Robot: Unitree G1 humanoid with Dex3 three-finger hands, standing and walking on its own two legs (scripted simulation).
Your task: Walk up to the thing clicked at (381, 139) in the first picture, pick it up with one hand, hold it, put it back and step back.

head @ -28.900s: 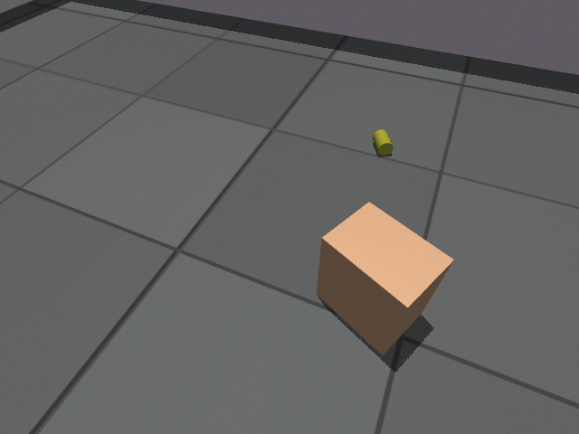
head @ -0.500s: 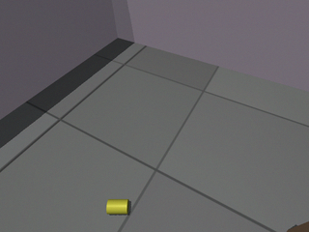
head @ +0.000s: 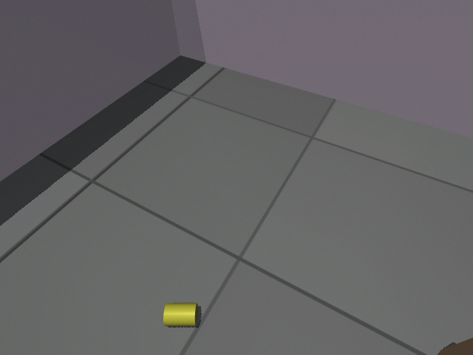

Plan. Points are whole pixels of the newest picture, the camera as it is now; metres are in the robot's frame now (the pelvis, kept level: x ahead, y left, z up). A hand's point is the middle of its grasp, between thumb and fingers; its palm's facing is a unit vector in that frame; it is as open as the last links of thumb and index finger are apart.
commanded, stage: stand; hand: left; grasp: from above
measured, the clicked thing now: (181, 314) +0.40 +0.25 -0.74
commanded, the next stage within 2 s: rise first in 0.80 s
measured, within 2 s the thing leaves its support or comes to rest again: neither
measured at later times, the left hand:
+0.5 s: hand out of the picture +0.07 +0.25 -0.16, palm faces -0.03 -0.94 -0.35, open 7.4 cm
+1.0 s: hand out of the picture +0.10 +0.25 -0.16, palm faces +0.04 -0.94 -0.33, open 7.6 cm
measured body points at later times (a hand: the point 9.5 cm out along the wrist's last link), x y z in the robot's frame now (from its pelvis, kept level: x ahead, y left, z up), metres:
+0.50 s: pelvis +0.00 +0.00 +0.00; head +0.01 +0.00 +0.45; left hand +0.07 +0.30 -0.13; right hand +0.08 -0.30 -0.13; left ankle -0.01 +0.12 -0.75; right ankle -0.01 -0.13 -0.75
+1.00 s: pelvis +0.00 +0.00 +0.00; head +0.03 +0.00 +0.44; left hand +0.10 +0.30 -0.13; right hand +0.09 -0.29 -0.13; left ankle -0.01 +0.12 -0.75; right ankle -0.01 -0.13 -0.75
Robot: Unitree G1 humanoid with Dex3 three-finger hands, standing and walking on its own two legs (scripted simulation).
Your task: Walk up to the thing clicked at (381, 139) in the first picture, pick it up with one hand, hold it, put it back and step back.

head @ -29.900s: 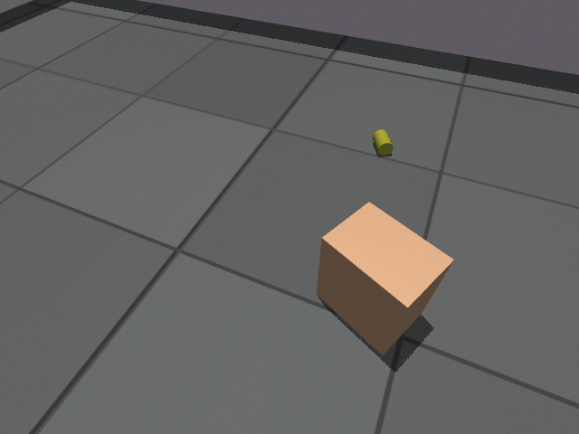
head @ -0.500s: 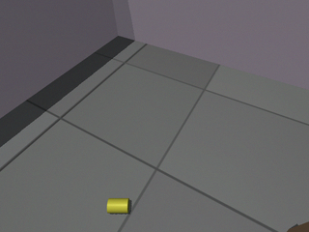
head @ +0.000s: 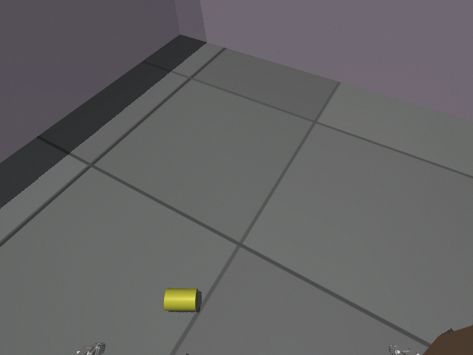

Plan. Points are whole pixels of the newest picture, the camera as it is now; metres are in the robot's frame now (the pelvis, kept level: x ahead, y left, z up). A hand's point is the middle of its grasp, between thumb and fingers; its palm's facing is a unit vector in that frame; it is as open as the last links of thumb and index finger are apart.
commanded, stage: rise first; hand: left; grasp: from above
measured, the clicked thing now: (181, 299) +0.41 +0.24 -0.74
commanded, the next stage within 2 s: none
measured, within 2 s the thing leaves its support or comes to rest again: neither
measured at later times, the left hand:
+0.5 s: hand out of the picture +0.13 +0.26 -0.22, palm faces -0.13 -0.89 -0.43, open 13.7 cm
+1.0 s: hand (131, 353) +0.18 +0.28 -0.36, palm faces -0.43 -0.63 -0.65, open 13.8 cm
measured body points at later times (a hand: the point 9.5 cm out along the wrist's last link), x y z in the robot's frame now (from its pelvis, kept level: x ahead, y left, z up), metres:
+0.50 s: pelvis -0.02 +0.01 -0.07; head +0.07 +0.02 +0.37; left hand +0.14 +0.30 -0.19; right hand +0.12 -0.26 -0.17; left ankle -0.01 +0.12 -0.74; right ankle -0.01 -0.13 -0.74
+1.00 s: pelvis -0.05 +0.00 -0.22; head +0.11 +0.02 +0.20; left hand +0.20 +0.31 -0.32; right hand +0.15 -0.26 -0.32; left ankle -0.01 +0.12 -0.74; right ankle -0.01 -0.13 -0.74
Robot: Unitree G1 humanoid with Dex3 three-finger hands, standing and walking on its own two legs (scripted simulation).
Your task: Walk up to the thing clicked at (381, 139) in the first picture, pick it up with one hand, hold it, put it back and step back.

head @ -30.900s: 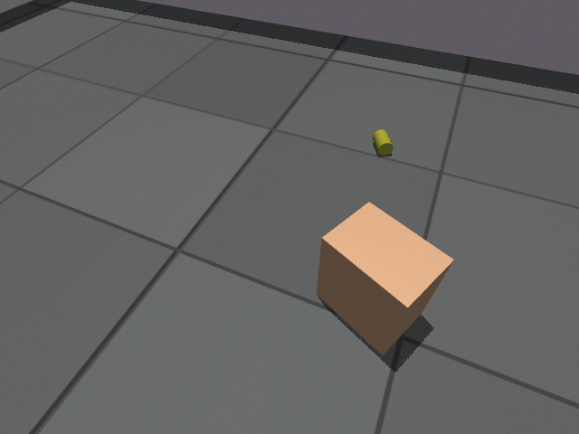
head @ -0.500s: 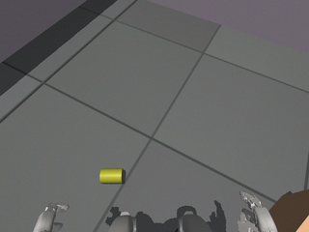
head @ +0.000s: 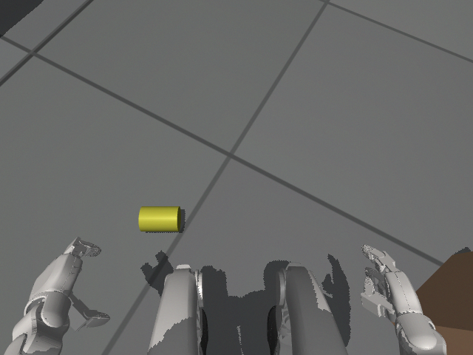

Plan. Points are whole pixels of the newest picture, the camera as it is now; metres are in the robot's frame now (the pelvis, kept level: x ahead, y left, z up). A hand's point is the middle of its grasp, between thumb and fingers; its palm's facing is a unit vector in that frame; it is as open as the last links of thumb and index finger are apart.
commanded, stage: rise first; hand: left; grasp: from above
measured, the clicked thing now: (160, 218) +0.46 +0.24 -0.52
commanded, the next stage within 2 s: none
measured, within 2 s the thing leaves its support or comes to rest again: neither
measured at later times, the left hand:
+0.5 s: hand (117, 245) +0.34 +0.29 -0.29, palm faces -0.50 -0.24 -0.83, open 14.1 cm
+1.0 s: hand (126, 230) +0.38 +0.29 -0.36, palm faces -0.47 -0.06 -0.88, open 14.1 cm
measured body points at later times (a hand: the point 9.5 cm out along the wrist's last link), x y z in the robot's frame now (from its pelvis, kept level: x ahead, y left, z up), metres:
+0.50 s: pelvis -0.05 +0.00 -0.15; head +0.16 +0.03 +0.24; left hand +0.36 +0.30 -0.25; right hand +0.04 -0.28 -0.28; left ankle +0.04 +0.12 -0.53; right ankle +0.04 -0.13 -0.53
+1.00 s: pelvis -0.06 +0.01 -0.20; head +0.17 +0.05 +0.18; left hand +0.40 +0.29 -0.30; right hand +0.01 -0.28 -0.32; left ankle +0.04 +0.12 -0.53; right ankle +0.04 -0.13 -0.53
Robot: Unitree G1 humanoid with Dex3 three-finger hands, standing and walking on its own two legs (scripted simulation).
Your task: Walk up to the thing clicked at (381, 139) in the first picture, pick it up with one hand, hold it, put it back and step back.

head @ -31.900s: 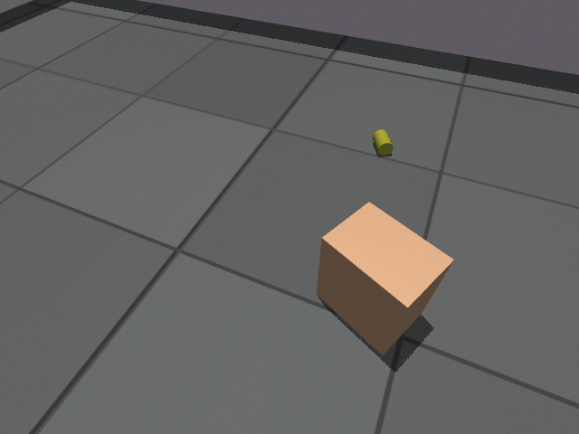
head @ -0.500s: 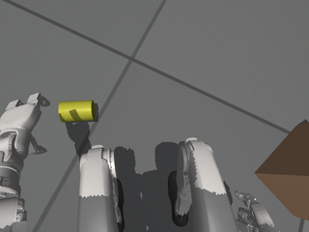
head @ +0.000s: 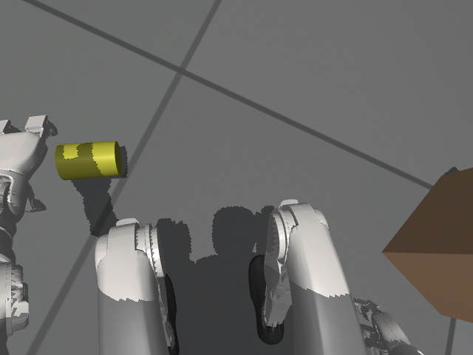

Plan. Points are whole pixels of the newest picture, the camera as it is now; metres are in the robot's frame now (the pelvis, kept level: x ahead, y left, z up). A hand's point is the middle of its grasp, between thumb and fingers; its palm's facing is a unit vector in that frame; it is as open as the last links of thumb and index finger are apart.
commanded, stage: rise first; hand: left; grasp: from above
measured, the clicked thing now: (90, 160) +0.49 +0.28 -0.32
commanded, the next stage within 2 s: none
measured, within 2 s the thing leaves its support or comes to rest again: neither
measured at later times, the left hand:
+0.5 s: hand (41, 169) +0.43 +0.32 -0.18, palm faces -0.45 -0.04 -0.89, open 14.0 cm
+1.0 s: hand (48, 163) +0.45 +0.31 -0.19, palm faces -0.44 -0.04 -0.90, open 14.1 cm
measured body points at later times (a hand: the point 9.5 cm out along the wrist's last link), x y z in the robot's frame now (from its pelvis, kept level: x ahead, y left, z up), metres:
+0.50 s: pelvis +0.01 +0.00 -0.02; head +0.25 +0.07 +0.36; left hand +0.45 +0.32 -0.13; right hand +0.08 -0.28 -0.13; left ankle +0.09 +0.12 -0.33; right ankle +0.10 -0.13 -0.33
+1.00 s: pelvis +0.01 +0.00 -0.03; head +0.25 +0.07 +0.35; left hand +0.46 +0.31 -0.14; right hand +0.07 -0.28 -0.13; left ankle +0.09 +0.12 -0.33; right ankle +0.10 -0.13 -0.33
